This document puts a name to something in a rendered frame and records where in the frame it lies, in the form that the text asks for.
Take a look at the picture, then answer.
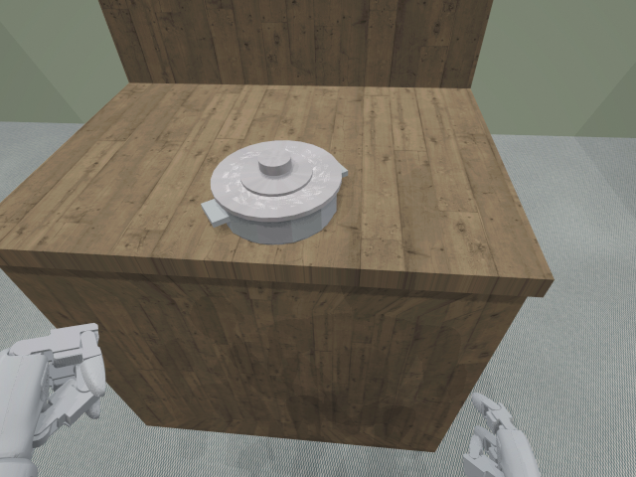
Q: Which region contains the table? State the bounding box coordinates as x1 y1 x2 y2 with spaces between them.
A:
0 0 555 452

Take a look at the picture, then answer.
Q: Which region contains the pot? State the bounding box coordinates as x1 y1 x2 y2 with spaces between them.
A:
201 162 348 244

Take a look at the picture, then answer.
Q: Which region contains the right robot hand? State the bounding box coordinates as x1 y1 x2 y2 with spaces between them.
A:
463 393 541 477

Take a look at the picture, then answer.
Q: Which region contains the knob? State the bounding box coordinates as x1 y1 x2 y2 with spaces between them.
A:
257 148 292 176

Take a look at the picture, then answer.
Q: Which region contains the left robot hand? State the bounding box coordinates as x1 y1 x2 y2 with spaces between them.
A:
0 323 105 460

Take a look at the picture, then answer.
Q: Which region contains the lid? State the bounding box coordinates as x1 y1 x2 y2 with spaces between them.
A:
211 140 342 222

